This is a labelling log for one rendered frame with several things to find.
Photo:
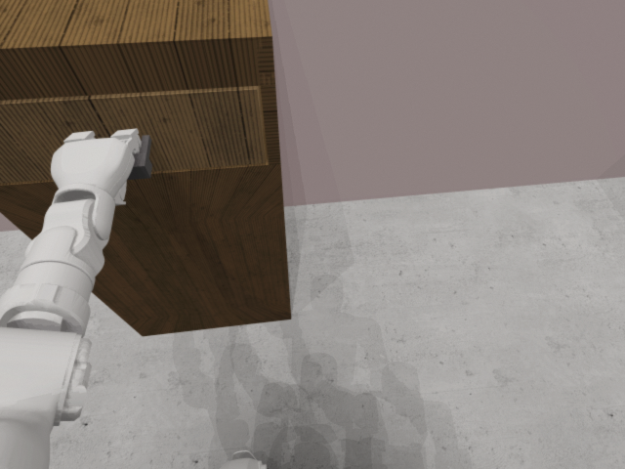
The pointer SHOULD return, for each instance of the left robot forearm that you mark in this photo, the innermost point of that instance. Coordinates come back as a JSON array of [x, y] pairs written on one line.
[[55, 281]]

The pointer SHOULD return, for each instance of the robot left hand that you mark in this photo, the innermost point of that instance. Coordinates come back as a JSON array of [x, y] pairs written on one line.
[[104, 163]]

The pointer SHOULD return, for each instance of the drawer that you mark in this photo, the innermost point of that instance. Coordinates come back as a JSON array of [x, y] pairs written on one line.
[[188, 128]]

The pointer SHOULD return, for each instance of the left robot shin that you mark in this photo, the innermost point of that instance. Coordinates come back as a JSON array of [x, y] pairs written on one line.
[[243, 454]]

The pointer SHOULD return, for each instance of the robot left upper arm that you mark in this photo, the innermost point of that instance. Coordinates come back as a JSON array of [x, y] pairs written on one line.
[[44, 377]]

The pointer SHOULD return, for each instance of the handle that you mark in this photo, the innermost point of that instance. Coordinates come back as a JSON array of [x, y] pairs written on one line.
[[142, 166]]

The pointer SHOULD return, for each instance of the cabinet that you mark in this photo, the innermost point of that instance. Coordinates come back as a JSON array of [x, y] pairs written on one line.
[[193, 248]]

